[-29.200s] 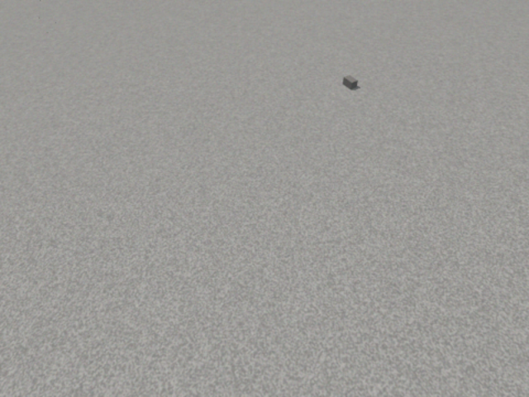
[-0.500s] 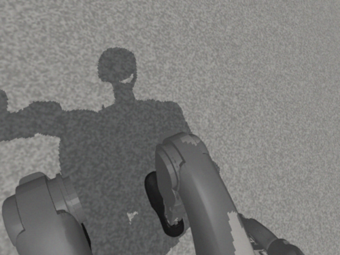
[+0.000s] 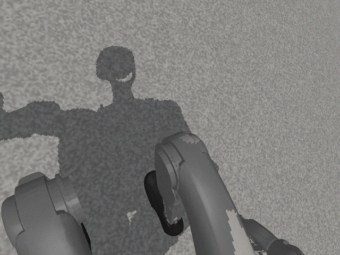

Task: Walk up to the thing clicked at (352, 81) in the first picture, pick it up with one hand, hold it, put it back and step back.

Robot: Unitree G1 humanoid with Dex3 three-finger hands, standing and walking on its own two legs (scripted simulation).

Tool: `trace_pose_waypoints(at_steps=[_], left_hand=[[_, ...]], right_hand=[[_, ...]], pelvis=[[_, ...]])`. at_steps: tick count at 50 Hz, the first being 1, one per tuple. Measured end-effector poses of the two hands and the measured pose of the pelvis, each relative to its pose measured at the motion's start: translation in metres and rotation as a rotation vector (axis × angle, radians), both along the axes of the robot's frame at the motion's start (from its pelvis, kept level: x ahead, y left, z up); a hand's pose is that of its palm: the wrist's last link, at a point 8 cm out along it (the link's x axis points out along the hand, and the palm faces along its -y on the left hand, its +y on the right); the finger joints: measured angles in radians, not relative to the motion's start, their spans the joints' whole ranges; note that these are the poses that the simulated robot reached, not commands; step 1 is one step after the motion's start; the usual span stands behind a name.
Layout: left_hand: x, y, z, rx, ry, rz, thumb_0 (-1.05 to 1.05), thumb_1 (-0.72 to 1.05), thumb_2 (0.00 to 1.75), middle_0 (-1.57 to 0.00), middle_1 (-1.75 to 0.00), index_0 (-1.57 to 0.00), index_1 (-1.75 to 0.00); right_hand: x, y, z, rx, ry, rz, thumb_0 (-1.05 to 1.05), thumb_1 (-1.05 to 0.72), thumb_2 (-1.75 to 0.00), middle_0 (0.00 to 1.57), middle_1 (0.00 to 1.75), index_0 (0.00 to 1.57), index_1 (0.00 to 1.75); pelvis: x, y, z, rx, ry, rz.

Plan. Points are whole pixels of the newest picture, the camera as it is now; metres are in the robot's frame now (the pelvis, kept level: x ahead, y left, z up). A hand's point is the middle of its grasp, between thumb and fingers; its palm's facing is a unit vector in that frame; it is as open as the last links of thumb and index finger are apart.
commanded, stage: open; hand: left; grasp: from above
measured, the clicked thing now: out of the picture +0.43 +0.34 -0.27
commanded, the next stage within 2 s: withdraw in 0.14 s
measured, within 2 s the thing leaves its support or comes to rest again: neither
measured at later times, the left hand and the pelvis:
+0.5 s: hand out of the picture +0.45 +0.33 -0.20, palm faces -0.29 -0.12 -0.95, open 12.9 cm; pelvis +0.00 +0.00 +0.00, yaw +0 degrees
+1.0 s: hand out of the picture +0.41 +0.31 -0.08, palm faces -0.50 -0.12 -0.86, open 13.2 cm; pelvis -0.02 -0.02 +0.06, yaw +7 degrees
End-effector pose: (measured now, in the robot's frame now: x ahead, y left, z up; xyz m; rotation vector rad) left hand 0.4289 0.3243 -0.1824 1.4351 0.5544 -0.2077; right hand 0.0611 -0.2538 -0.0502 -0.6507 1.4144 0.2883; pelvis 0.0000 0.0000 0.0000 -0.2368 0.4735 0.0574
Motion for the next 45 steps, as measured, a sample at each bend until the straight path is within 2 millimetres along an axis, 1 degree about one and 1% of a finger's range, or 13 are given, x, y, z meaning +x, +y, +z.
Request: trace_pose_waypoints(at_steps=[16,19,21,25,29,34,36,38,41,43,45], left_hand=[[0.002,-0.004,0.002,0.002,-0.031,-0.030,0.00,-0.25,0.80,-0.30,-0.78,-0.30,-0.78],[0.005,-0.003,0.006,0.009,-0.058,-0.020,0.00,-0.27,0.81,-0.29,-0.80,-0.29,-0.80],[0.008,-0.001,0.012,0.017,-0.098,-0.001,0.00,-0.28,0.82,-0.28,-0.81,-0.28,-0.81],[0.014,0.006,0.037,0.044,-0.181,0.048,0.00,-0.30,0.83,-0.26,-0.82,-0.26,-0.82],[0.016,0.017,0.077,0.095,-0.227,0.089,0.00,-0.33,0.85,-0.24,-0.83,-0.24,-0.84],[0.007,0.026,0.133,0.147,-0.145,0.112,0.00,-0.35,0.87,-0.24,-0.84,-0.23,-0.84],[0.003,0.025,0.153,0.145,-0.103,0.118,0.00,-0.35,0.87,-0.23,-0.84,-0.23,-0.85],[0.000,0.021,0.168,0.124,-0.061,0.116,0.00,-0.36,0.88,-0.23,-0.84,-0.22,-0.85],[-0.002,0.010,0.182,0.083,-0.004,0.089,0.00,-0.37,0.89,-0.23,-0.86,-0.22,-0.87],[-0.003,0.002,0.185,0.055,0.022,0.064,0.00,-0.37,0.90,-0.22,-0.86,-0.21,-0.88],[-0.004,-0.004,0.183,0.035,0.036,0.032,0.00,-0.38,0.91,-0.22,-0.87,-0.21,-0.89]], right_hand=[[0.003,-0.001,0.001,-0.009,0.000,0.002,0.00,-0.90,-0.89,0.20,0.30,0.20,0.30],[0.004,-0.001,0.001,-0.003,-0.008,0.005,0.00,-0.90,-0.89,0.20,0.30,0.20,0.30],[0.006,-0.001,0.001,0.005,-0.013,0.000,0.00,-0.90,-0.89,0.20,0.30,0.20,0.30],[0.010,-0.002,-0.002,0.035,-0.022,-0.029,0.00,-0.90,-0.89,0.20,0.30,0.20,0.30],[0.019,-0.004,-0.009,0.074,-0.051,-0.101,0.00,-0.90,-0.89,0.20,0.30,0.20,0.30],[0.037,-0.004,-0.013,0.126,-0.092,-0.187,0.00,-0.90,-0.90,0.20,0.30,0.20,0.30],[0.043,-0.004,-0.011,0.139,-0.107,-0.203,0.00,-0.91,-0.90,0.20,0.30,0.20,0.30],[0.048,-0.004,-0.006,0.143,-0.123,-0.208,0.00,-0.91,-0.90,0.20,0.30,0.20,0.30],[0.052,-0.008,0.004,0.125,-0.147,-0.205,0.00,-0.91,-0.90,0.20,0.30,0.20,0.30],[0.051,-0.012,0.012,0.097,-0.160,-0.201,0.00,-0.91,-0.90,0.20,0.30,0.20,0.30],[0.047,-0.019,0.019,0.060,-0.167,-0.196,0.00,-0.91,-0.90,0.20,0.30,0.20,0.30]], pelvis=[[0.001,-0.001,0.001,0.001,0.004,-0.004],[0.001,-0.001,0.001,0.001,0.008,-0.004],[0.001,-0.001,0.002,0.003,0.014,-0.004],[0.004,-0.002,0.004,0.010,0.039,-0.001],[0.007,-0.002,0.011,0.020,0.080,0.009],[0.006,-0.003,0.030,0.051,0.113,0.033],[0.003,-0.005,0.040,0.066,0.114,0.042],[0.000,-0.006,0.050,0.079,0.108,0.051],[-0.006,-0.010,0.062,0.092,0.098,0.060],[-0.010,-0.012,0.067,0.097,0.094,0.065],[-0.013,-0.014,0.069,0.098,0.088,0.068]])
